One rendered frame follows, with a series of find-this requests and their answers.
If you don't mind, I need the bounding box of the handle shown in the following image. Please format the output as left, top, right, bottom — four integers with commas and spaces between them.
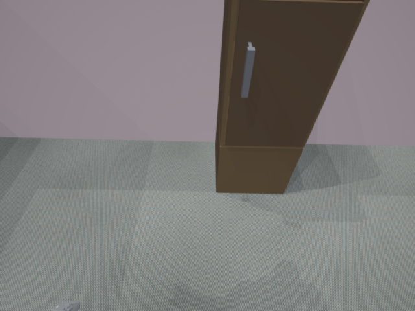
241, 42, 255, 98

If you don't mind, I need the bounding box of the cupboard door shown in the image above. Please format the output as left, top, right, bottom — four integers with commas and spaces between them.
225, 0, 364, 147

